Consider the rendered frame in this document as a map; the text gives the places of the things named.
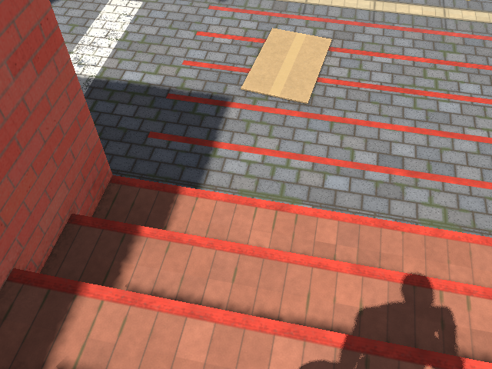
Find stairs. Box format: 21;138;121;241
0;175;492;369

